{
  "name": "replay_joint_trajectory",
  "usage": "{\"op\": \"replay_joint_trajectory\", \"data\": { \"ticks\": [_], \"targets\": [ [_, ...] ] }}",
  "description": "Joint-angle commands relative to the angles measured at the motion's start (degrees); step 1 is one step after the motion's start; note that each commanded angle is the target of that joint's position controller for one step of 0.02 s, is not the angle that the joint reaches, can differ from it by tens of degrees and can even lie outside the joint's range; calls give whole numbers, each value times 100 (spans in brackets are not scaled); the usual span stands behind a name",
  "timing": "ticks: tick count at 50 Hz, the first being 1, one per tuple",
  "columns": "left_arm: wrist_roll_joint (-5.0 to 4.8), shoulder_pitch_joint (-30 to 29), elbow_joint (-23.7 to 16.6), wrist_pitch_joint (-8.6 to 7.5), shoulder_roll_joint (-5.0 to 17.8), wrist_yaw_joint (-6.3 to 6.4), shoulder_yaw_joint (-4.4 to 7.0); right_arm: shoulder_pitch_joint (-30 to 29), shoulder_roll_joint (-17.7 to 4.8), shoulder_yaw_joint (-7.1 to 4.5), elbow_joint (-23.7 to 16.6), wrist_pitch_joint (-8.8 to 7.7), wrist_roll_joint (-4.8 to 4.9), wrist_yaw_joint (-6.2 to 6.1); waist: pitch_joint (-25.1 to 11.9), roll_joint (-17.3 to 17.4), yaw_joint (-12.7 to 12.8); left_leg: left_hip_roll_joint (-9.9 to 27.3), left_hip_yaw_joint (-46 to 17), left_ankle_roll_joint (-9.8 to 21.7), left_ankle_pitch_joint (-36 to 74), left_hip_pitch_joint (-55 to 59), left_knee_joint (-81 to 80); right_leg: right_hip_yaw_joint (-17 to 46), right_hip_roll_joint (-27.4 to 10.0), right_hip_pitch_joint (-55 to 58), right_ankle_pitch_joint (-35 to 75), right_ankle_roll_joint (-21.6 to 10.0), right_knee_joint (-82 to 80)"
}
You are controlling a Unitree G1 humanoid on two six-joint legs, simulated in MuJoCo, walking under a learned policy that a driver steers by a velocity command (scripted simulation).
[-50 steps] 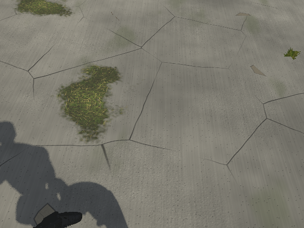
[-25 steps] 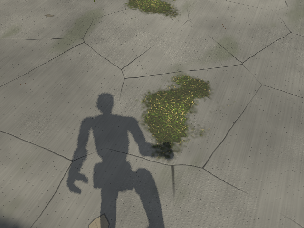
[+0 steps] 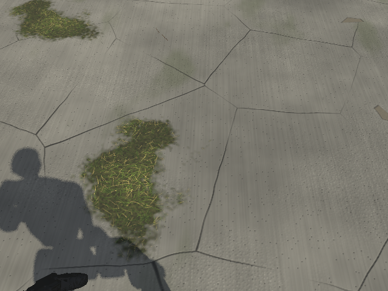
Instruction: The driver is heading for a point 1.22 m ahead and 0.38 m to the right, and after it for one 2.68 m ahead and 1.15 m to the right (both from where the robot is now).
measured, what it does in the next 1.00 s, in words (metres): goes down, turning right: right foot 0.19 m lower, then left foot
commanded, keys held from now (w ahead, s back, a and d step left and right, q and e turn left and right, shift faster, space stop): w+e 0.70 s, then w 0.30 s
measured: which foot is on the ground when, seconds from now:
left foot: down 0.00-0.12, up 0.14-0.48, down 0.50-1.00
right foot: up 0.00-0.10, down 0.12-0.50, up 0.52-0.98, down 1.00-1.00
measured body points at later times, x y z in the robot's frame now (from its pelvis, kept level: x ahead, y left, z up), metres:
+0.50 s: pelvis +0.33 -0.03 -0.13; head +0.35 -0.02 +0.32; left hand +0.49 +0.20 -0.26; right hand +0.46 -0.33 -0.19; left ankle +0.48 +0.06 -0.86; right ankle +0.21 -0.12 -0.85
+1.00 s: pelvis +0.54 -0.15 -0.13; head +0.56 -0.17 +0.32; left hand +0.86 -0.08 -0.20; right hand +0.39 -0.39 -0.26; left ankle +0.49 +0.06 -0.85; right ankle +0.57 -0.29 -0.86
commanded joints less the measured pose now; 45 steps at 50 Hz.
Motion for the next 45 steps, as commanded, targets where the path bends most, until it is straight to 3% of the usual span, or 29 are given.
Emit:
{"op": "replay_joint_trajectory", "data": {
  "ticks": [1, 3, 4, 5, 6, 7, 8, 9, 10, 11, 12, 13, 14, 15, 17, 18, 21, 24, 25, 26, 27, 28, 29, 30, 32, 34, 38, 42, 45],
  "targets": [
    [-163, -1088, -543, -103, 67, -124, -46, 202, -457, -96, -329, 86, -5, -37, 986, 560, -326, 1425, -1298, 697, 2341, 617, -598, 324, -334, -1336, -303, 59, -689],
    [-102, -707, -337, -183, 57, -155, -37, 18, -532, -116, -377, 219, 33, -78, 868, 530, -173, 1349, -962, 550, 2998, 424, -21, 43, -462, -450, -254, 27, -1362],
    [-71, 45, -70, -180, 115, -136, 25, -106, -660, -156, -307, 256, 48, -66, 526, 654, 196, 1342, -798, 508, 3362, -121, 612, -100, -507, 839, -71, -115, -1393],
    [19, 915, 214, -159, 353, -75, 189, -176, -755, -195, -221, 217, 88, -52, 94, 526, 698, 1050, -449, 471, 4232, -740, 1707, -559, -133, 2401, 93, -290, -1440],
    [108, 1791, 502, -100, 679, 10, 385, -354, -910, -259, -236, 112, 99, -11, -296, -105, 1370, 433, 96, 368, 4058, -1836, 3749, -749, 87, 4326, 646, -642, -1701],
    [242, 2129, 633, -116, 1129, 82, 411, -263, -570, -202, -587, -79, -24, 72, -406, -1298, 1257, -137, -7, 156, 41, -4343, 6291, 155, -578, 6215, 2598, -1033, -324],
    [286, 2489, 420, -184, 1273, 209, 388, -158, -622, -30, -963, -324, 118, 172, -1882, -1671, 1446, -66, -1547, 260, 426, -4894, 5961, 1683, -1551, 7340, 2432, -1887, 167],
    [244, 2096, 238, -207, 1172, 278, 344, -287, -920, -96, -971, -417, 149, 173, -2144, -748, 1227, 173, -1977, 394, 1231, -4687, 4617, 2032, -1716, 6754, 1041, -1844, -471],
    [209, 1794, 299, -199, 1278, 349, 358, -476, -727, -31, -1146, -436, 258, 168, -2109, -640, 815, 102, -1975, 267, 1657, -5215, 4499, 3005, -1965, 6456, -1507, -2084, -1045],
    [149, 1093, 142, -176, 998, 422, 253, -733, -686, -48, -1166, -292, 149, 11, -1524, 169, 456, 280, -1945, 14, 2369, -4922, 3458, 3453, -1976, 4947, -2505, -1858, -1454],
    [180, 583, -76, -176, 713, 433, 152, -683, -710, -88, -1085, -129, 27, -86, -1107, 500, 217, 290, -1969, -206, 2467, -4363, 3084, 3599, -2004, 3787, -2196, -1981, -1696],
    [233, 363, -121, -231, 648, 413, 117, -577, -629, -75, -982, 27, 4, -122, -839, 517, 37, 398, -2016, -362, 2248, -3866, 2683, 3618, -2021, 2855, -1859, -2007, -1747],
    [196, 214, -156, -277, 514, 404, 71, -675, -637, -83, -972, 97, -57, -125, -515, 517, 23, 515, -2036, -434, 2027, -3648, 1904, 3248, -1882, 2280, -1685, -1831, -1779],
    [179, 264, -99, -308, 556, 438, 91, -988, -671, -95, -1054, 99, -104, -102, -373, 357, 92, 509, -1953, -379, 2261, -3193, 1125, 2683, -1493, 1774, -1613, -1589, -1772],
    [56, 516, 43, -283, 720, 577, 169, -1709, -391, 3, -1182, 22, -207, -23, -448, 42, 391, 123, -1558, -217, 3417, -2162, -183, 1626, -626, 1260, -1526, -1176, -1767],
    [24, 625, 108, -232, 745, 622, 191, -1870, -321, 21, -1177, -4, -170, 14, -542, -44, 477, -103, -1435, -180, 3972, -1798, -647, 1403, -402, 1281, -1726, -1040, -1731],
    [-25, 1026, 222, -123, 588, 632, 176, -2361, -355, -8, -1297, -32, -16, 100, -418, 43, 676, -432, -1381, -93, 4163, -1564, -1531, 1687, -393, 1810, -2507, -857, -1514],
    [-27, 1109, 200, -131, 420, 581, 152, -1936, -603, -177, -1253, -75, -14, 114, -399, -120, 325, -508, -1362, 250, 3943, -547, -2147, 1926, -243, 1941, -3207, -495, -899],
    [3, 953, 108, -177, 193, 551, 86, -1295, -839, -278, -1187, -97, -51, 68, -651, 34, -27, 2, -1833, 524, 3786, 447, -2161, 1646, 19, 1455, -3351, -248, 41],
    [-17, 1410, -3, -249, -219, 521, -27, -518, -1370, -408, -1110, -81, -162, 24, -1359, 1415, -25, 1343, -3748, 1245, 3395, 2128, -2598, 813, 802, 211, -5051, 126, 2008],
    [-92, 1594, -106, -289, 45, 498, -38, -214, -1429, -445, -1000, -65, -129, 70, -1538, 2358, 33, 2133, -5776, 1765, 1979, 2472, -3146, 549, 623, -902, -6032, 265, 3281],
    [-94, 1346, -30, -261, 452, 498, 76, -537, -1000, -345, -1142, -50, -80, 53, -834, 1550, -67, 1902, -5312, 1603, 1332, 1995, -3277, 636, 300, -1299, -5580, 315, 3748],
    [-49, 932, -94, -207, 516, 501, 110, -807, -822, -292, -1183, 5, -76, 47, -303, 1124, -50, 1620, -4425, 1380, 1549, 1426, -3274, 442, 90, -1352, -5088, 333, 3812],
    [22, 739, -162, -165, 481, 502, 121, -1123, -698, -240, -1188, 37, -93, 55, -13, 887, 79, 1369, -3769, 1284, 2137, 793, -3407, 341, -92, -1117, -4706, 334, 3615],
    [1, 768, -201, -85, 377, 450, 158, -1475, -554, -184, -1164, 37, -105, 75, 184, 1013, 367, 1062, -2871, 1155, 2868, 24, -3718, 273, -336, -549, -4365, 350, 3191],
    [13, 760, -227, -17, 224, 435, 135, -1524, -578, -203, -1058, -1, -76, 91, 146, 1040, 433, 1014, -2334, 1217, 3395, -80, -3924, 117, -358, -417, -4140, 425, 2906],
    [54, 381, -253, -52, 55, 424, 64, -1267, -770, -280, -742, -23, -66, 102, 74, 796, 375, 1101, -1729, 1338, 3978, 245, -4083, 179, -390, -447, -3368, 513, 1737],
    [66, -195, -311, -162, 9, 292, 2, -1217, -971, -331, -545, 35, 65, 109, 210, 832, 252, 951, -1112, 1235, 4006, 148, -4052, -272, -303, 229, -2782, 523, 353],
    [27, -522, -414, -214, 76, 231, -9, -966, -1105, -367, -343, 87, 158, 141, 408, 932, 144, 1113, -1148, 1225, 3973, 394, -3950, -487, -258, 466, -3116, 371, -203]
  ]
}}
